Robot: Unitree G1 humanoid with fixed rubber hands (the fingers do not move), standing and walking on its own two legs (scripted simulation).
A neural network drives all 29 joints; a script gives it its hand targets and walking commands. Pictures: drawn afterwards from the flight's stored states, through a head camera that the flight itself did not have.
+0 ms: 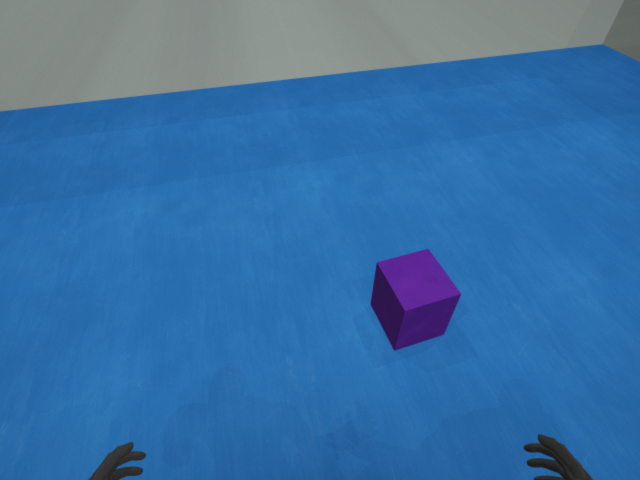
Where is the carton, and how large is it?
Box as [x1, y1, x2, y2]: [371, 249, 460, 350]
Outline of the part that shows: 428,249 377,262 371,305 394,350 443,334 460,295 456,287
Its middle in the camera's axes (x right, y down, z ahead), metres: +0.32 +0.20 +1.36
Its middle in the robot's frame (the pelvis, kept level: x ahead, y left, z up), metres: +0.85 -0.30 -0.65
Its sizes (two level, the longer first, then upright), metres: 0.210 0.200 0.250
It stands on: the floor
